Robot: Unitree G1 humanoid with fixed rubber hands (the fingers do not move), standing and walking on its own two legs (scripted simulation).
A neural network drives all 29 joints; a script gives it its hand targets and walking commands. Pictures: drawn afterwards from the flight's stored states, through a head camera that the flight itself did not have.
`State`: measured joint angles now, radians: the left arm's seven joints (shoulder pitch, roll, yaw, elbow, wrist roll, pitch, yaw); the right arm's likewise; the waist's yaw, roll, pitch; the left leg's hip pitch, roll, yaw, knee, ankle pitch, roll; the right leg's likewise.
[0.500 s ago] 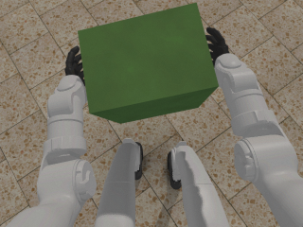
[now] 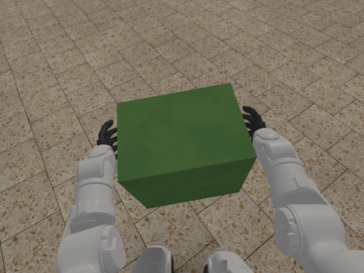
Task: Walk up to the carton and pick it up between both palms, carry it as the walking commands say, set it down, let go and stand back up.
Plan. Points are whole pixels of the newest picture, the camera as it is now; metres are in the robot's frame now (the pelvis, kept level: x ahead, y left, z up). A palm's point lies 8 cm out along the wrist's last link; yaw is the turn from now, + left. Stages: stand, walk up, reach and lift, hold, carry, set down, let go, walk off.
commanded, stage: reach and lift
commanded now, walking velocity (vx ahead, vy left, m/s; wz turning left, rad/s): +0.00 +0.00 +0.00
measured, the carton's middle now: (184, 152) +0.38 +0.04 -0.01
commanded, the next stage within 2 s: hold in 2.00 s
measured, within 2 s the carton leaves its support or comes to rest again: neither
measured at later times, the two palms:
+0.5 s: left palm (102, 138) +0.36 +0.22 +0.08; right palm (261, 122) +0.41 -0.13 +0.08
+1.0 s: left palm (102, 142) +0.34 +0.21 +0.09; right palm (271, 132) +0.37 -0.15 +0.10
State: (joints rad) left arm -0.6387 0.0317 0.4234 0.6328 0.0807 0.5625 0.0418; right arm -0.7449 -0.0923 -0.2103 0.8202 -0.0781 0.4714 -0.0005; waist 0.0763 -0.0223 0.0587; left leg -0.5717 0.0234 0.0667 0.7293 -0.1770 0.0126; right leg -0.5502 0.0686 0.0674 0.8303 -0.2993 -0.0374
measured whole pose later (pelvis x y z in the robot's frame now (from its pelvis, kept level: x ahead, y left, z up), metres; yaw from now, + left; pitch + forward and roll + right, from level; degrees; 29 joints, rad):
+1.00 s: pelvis +0.07 +0.01 +0.04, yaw +0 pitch -8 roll +1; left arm -0.28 -0.02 0.27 0.32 0.17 0.74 -0.03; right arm -0.33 0.04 -0.24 0.42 -0.16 0.68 0.06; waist 0.05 -0.02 -0.02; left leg -0.13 0.02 0.06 0.45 -0.17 0.00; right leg -0.09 0.06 0.07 0.50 -0.27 -0.04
